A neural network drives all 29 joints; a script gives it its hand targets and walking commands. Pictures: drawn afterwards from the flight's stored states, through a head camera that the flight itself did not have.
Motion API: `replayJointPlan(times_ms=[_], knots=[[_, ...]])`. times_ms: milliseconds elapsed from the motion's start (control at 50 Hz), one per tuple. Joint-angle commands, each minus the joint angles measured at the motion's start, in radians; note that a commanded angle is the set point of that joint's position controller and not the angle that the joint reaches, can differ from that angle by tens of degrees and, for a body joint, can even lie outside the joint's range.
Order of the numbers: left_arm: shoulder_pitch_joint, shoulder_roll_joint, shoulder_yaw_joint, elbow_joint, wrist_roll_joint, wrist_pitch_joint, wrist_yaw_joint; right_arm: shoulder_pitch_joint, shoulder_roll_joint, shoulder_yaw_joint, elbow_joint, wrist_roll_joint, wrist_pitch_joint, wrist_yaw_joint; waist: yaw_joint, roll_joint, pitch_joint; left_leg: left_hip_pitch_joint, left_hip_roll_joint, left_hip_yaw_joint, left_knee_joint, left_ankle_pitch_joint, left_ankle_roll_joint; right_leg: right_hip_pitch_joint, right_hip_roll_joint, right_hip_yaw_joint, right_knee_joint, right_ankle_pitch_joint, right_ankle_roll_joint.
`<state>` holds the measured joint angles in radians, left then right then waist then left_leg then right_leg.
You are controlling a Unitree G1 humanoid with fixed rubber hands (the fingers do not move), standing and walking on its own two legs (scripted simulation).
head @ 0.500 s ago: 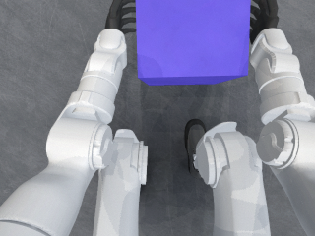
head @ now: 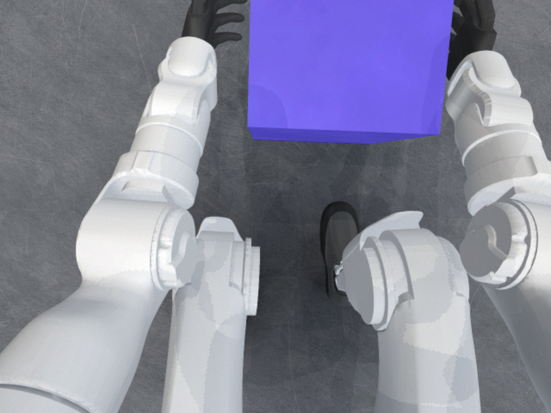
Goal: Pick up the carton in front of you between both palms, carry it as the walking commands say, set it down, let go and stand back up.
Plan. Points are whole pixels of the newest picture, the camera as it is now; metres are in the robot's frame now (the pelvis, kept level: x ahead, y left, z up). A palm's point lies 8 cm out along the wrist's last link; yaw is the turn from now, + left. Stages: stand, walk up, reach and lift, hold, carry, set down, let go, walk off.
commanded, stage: set down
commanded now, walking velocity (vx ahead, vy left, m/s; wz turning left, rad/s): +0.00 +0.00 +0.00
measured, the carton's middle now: (327, 65) +0.51 -0.08 -0.24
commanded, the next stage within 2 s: let go in 1.30 s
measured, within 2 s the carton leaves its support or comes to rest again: neither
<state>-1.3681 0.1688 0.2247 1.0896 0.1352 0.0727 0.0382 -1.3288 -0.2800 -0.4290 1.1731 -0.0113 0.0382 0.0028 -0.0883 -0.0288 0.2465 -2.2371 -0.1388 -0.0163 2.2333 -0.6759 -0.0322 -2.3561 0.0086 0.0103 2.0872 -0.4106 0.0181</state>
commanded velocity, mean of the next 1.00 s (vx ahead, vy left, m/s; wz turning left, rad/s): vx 0.00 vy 0.00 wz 0.00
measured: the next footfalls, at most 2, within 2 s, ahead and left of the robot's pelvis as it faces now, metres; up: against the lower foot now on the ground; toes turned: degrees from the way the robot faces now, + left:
none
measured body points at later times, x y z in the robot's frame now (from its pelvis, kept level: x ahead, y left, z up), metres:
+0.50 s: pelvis +0.00 +0.00 +0.03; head +0.35 -0.02 +0.32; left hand +0.56 +0.12 -0.11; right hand +0.50 -0.26 -0.12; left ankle +0.08 +0.11 -0.34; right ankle +0.15 -0.12 -0.34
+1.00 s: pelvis +0.03 -0.01 +0.16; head +0.34 -0.03 +0.48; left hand +0.56 +0.13 +0.04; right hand +0.49 -0.26 +0.04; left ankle +0.08 +0.11 -0.34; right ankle +0.15 -0.12 -0.34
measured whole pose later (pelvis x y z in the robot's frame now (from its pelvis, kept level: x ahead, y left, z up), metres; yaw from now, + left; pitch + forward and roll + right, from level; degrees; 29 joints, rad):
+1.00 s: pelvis +0.03 -0.01 +0.16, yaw +0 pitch +47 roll +2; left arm -1.05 0.29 0.18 0.81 -0.04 0.15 0.03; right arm -0.93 -0.22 -0.30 0.71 0.07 0.13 -0.05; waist -0.09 0.02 -0.08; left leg -1.90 -0.09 -0.03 1.67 -0.59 -0.02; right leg -2.01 0.03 0.03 1.58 -0.38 0.00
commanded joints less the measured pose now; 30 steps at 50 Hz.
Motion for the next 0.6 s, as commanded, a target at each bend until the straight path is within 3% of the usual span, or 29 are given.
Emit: replayJointPlan(times_ms=[0,40,100,200,300,400,500,580], knots=[[-0.177,0.200,-0.046,-0.045,-0.028,-0.041,0.044,-0.100,-0.053,0.041,-0.007,0.041,-0.048,-0.043,0.044,0.122,-0.820,0.222,0.062,0.019,-0.284,0.171,0.005,0.654,0.022,-0.010,-0.064,0.155,0.025],[-0.215,0.235,-0.096,-0.039,-0.114,-0.048,0.070,-0.119,-0.113,0.073,-0.012,0.112,-0.074,-0.077,0.014,0.127,-0.851,0.238,0.069,0.010,-0.286,0.176,0.002,0.666,0.010,-0.006,-0.066,0.177,0.018],[-0.271,0.211,-0.192,-0.075,-0.239,-0.062,0.055,-0.142,-0.145,0.130,0.001,0.183,-0.101,-0.084,-0.032,0.162,-0.897,0.258,0.088,-0.008,-0.272,0.232,-0.004,0.650,-0.010,-0.005,-0.048,0.247,0.003],[-0.274,0.210,-0.269,-0.146,-0.325,-0.062,0.033,-0.159,-0.182,0.181,-0.074,0.232,-0.117,-0.078,-0.070,0.169,-1.001,0.321,0.099,-0.014,-0.256,0.303,-0.011,0.692,-0.028,-0.010,-0.048,0.323,-0.010],[-0.201,0.254,-0.220,-0.196,-0.306,-0.034,0.053,-0.100,-0.216,0.181,-0.195,0.252,-0.094,-0.081,-0.054,0.145,-1.214,0.418,0.079,0.029,-0.279,0.297,-0.009,0.859,-0.018,-0.034,-0.075,0.352,-0.006],[-0.151,0.267,-0.155,-0.345,-0.268,0.010,0.083,-0.027,-0.211,0.173,-0.389,0.223,-0.034,-0.100,-0.050,0.107,-1.430,0.505,0.043,0.078,-0.348,0.248,0.005,1.045,0.013,-0.077,-0.138,0.328,0.003],[-0.085,0.247,-0.090,-0.304,-0.232,0.053,0.072,0.022,-0.132,0.161,-0.421,0.158,0.027,-0.100,-0.037,0.056,-1.244,0.424,0.035,0.078,-0.432,0.145,0.025,0.967,0.020,-0.079,-0.237,0.199,0.014],[-0.037,0.225,-0.054,-0.244,-0.205,0.036,0.050,0.059,-0.082,0.157,-0.421,0.127,0.028,-0.087,-0.022,0.034,-1.163,0.361,0.038,0.074,-0.489,0.150,0.025,0.947,0.026,-0.069,-0.296,0.203,0.021]])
